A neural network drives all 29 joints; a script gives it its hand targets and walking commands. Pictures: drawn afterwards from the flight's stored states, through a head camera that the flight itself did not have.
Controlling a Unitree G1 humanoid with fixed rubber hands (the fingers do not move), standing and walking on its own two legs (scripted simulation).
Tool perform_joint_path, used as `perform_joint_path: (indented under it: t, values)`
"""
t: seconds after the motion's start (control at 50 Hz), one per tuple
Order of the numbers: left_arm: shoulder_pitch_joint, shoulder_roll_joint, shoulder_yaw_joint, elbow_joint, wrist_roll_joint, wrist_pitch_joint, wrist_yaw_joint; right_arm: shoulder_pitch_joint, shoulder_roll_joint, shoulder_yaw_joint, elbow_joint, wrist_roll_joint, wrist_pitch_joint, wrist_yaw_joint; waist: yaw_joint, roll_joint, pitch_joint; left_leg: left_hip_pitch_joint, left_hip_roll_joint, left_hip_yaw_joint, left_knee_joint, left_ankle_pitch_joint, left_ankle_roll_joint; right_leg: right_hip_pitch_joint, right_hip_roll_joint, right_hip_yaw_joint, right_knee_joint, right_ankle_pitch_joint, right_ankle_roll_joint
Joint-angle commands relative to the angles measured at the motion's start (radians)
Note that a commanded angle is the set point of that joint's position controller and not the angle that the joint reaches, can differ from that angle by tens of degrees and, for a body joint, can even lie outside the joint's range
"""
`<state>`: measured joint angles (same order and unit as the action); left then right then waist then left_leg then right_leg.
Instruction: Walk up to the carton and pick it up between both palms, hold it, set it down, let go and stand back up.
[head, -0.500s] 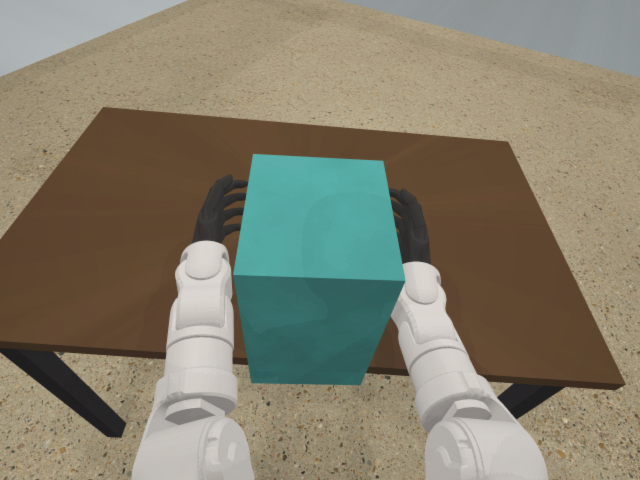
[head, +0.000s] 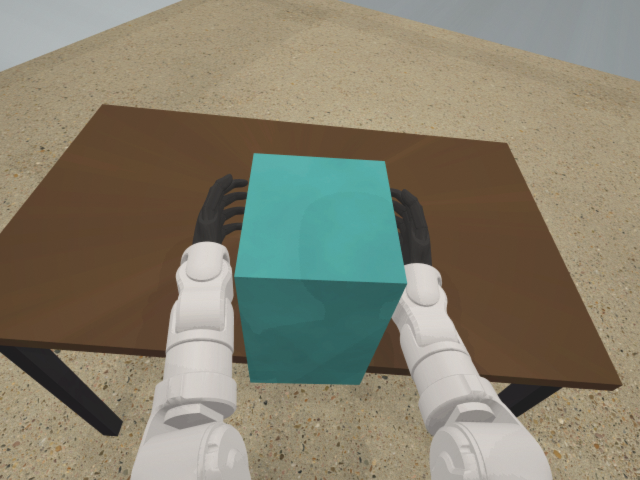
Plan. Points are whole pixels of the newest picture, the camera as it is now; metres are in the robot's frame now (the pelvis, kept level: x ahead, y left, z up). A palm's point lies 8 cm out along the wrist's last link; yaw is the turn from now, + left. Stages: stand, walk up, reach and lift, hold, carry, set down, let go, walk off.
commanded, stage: reach and lift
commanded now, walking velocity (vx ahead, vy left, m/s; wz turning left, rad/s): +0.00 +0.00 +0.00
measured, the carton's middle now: (312, 280) +0.36 +0.02 +0.04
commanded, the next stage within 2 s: none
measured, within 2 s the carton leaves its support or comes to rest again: leaves its support in 0.18 s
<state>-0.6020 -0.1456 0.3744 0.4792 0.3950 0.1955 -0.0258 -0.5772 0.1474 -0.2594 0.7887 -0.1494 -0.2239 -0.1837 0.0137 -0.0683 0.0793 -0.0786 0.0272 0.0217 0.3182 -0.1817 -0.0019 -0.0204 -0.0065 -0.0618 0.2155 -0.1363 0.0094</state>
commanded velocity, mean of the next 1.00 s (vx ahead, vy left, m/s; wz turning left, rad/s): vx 0.00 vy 0.00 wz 0.00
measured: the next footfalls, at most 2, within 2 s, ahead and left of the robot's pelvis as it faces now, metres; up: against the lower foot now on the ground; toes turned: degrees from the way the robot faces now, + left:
none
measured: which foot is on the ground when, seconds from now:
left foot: down 0.00-1.00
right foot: down 0.00-1.00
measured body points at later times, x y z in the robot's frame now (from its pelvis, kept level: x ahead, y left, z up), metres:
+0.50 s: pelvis -0.02 -0.01 +0.00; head -0.04 +0.04 +0.45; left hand +0.38 +0.14 +0.15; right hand +0.37 -0.12 +0.13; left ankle +0.00 +0.12 -0.75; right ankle -0.01 -0.12 -0.75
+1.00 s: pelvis -0.02 +0.00 +0.00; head -0.05 +0.04 +0.44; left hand +0.37 +0.14 +0.19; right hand +0.37 -0.12 +0.17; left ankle +0.00 +0.12 -0.75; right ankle -0.01 -0.12 -0.75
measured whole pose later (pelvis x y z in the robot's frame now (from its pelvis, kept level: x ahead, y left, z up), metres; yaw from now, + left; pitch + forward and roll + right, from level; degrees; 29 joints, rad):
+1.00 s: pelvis -0.02 +0.00 +0.00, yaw +2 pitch -10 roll -1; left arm -0.73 -0.09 0.30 0.28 0.41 0.59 0.00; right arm -0.70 0.06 -0.10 0.67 0.08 0.08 -0.21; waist -0.07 -0.09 0.10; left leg 0.00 0.02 0.00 0.34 -0.17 0.00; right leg 0.06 -0.02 -0.10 0.26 -0.15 0.01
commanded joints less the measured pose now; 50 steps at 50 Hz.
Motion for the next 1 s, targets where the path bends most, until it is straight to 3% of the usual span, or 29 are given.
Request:
perform_joint_path:
  t: [0.0, 0.18, 0.24, 0.3, 0.32, 0.34, 0.36, 0.44, 0.52, 0.56, 0.6, 0.72, 0.9, 0.98]
  values:
    - [-0.467, -0.492, -0.401, -0.035, -0.061, -0.034, -0.108, -0.550, 0.431, 0.371, -0.093, -0.014, -0.048, 0.114, -0.007, 0.091, -0.444, 0.130, -0.026, 0.067, 0.019, 0.453, -0.044, 0.140, 0.047, -0.069, 0.048, 0.347, 0.020]
    - [-0.552, -0.544, -0.487, -0.081, -0.107, 0.000, -0.108, -0.680, 0.437, 0.431, -0.185, 0.051, -0.039, 0.090, -0.039, 0.092, -0.486, 0.147, -0.032, 0.051, 0.018, 0.389, -0.042, 0.166, 0.037, -0.061, 0.047, 0.327, 0.020]
    - [-0.569, -0.532, -0.485, -0.075, -0.110, 0.029, -0.111, -0.706, 0.439, 0.456, -0.192, 0.078, -0.012, 0.087, -0.034, 0.077, -0.464, 0.142, -0.036, 0.046, 0.009, 0.356, -0.032, 0.165, 0.031, -0.056, 0.048, 0.307, 0.023]
    - [-0.570, -0.517, -0.466, -0.073, -0.095, 0.069, -0.119, -0.730, 0.416, 0.440, -0.219, 0.084, 0.016, 0.083, -0.036, 0.068, -0.414, 0.124, -0.035, 0.048, -0.012, 0.273, -0.025, 0.167, 0.030, -0.059, 0.038, 0.228, 0.027]
    - [-0.532, -0.502, -0.435, -0.029, -0.073, 0.096, -0.126, -0.699, 0.409, 0.432, -0.173, 0.089, 0.040, 0.082, -0.034, 0.072, -0.339, 0.115, -0.039, 0.050, -0.025, 0.227, -0.018, 0.160, 0.021, -0.054, 0.024, 0.187, 0.025]
    - [-0.598, -0.516, -0.434, -0.060, -0.083, 0.092, -0.132, -0.764, 0.400, 0.409, -0.224, 0.072, 0.024, 0.085, -0.039, 0.057, -0.385, 0.093, -0.039, 0.060, -0.037, 0.198, -0.017, 0.152, 0.023, -0.062, 0.028, 0.156, 0.029]
    - [-0.554, -0.508, -0.424, -0.010, -0.070, 0.116, -0.134, -0.747, 0.404, 0.418, -0.181, 0.081, 0.045, 0.086, -0.034, 0.067, -0.328, 0.098, -0.041, 0.058, -0.044, 0.179, -0.009, 0.148, 0.021, -0.058, 0.019, 0.140, 0.025]
    - [-0.543, -0.500, -0.404, -0.030, -0.061, 0.167, -0.146, -0.765, 0.392, 0.417, -0.212, 0.102, 0.069, 0.082, -0.042, 0.049, -0.322, 0.116, -0.045, 0.065, -0.043, 0.186, -0.004, 0.158, 0.021, -0.063, 0.019, 0.146, 0.031]
    - [-0.602, -0.513, -0.430, -0.090, -0.084, 0.188, -0.145, -0.813, 0.386, 0.412, -0.261, 0.124, 0.080, 0.081, -0.066, 0.069, -0.376, 0.141, -0.045, 0.057, -0.022, 0.223, -0.017, 0.152, 0.027, -0.071, 0.031, 0.166, 0.030]
    - [-0.567, -0.509, -0.429, -0.073, -0.070, 0.205, -0.142, -0.794, 0.395, 0.435, -0.246, 0.140, 0.093, 0.081, -0.059, 0.079, -0.354, 0.164, -0.049, 0.052, -0.018, 0.231, -0.017, 0.148, 0.028, -0.072, 0.027, 0.164, 0.029]
    - [-0.612, -0.515, -0.450, -0.123, -0.084, 0.207, -0.135, -0.846, 0.401, 0.448, -0.303, 0.152, 0.088, 0.081, -0.061, 0.079, -0.402, 0.159, -0.047, 0.050, -0.011, 0.250, -0.016, 0.150, 0.029, -0.074, 0.038, 0.182, 0.030]
    - [-0.630, -0.485, -0.447, -0.114, -0.086, 0.294, -0.131, -0.865, 0.375, 0.427, -0.270, 0.170, 0.167, 0.084, -0.079, 0.068, -0.304, 0.137, -0.042, 0.044, -0.038, 0.131, -0.004, 0.098, 0.025, -0.075, 0.021, 0.036, 0.024]
    - [-0.655, -0.503, -0.488, -0.211, -0.107, 0.360, -0.122, -0.934, 0.381, 0.475, -0.389, 0.243, 0.222, 0.069, -0.105, 0.083, -0.413, 0.201, -0.047, 0.024, 0.008, 0.272, -0.024, 0.141, 0.038, -0.076, 0.045, 0.183, 0.035]
    - [-0.648, -0.478, -0.475, -0.225, -0.083, 0.399, -0.128, -0.903, 0.380, 0.491, -0.364, 0.262, 0.271, 0.062, -0.101, 0.090, -0.338, 0.175, -0.052, 0.029, -0.007, 0.245, -0.015, 0.163, 0.033, -0.067, 0.042, 0.174, 0.041]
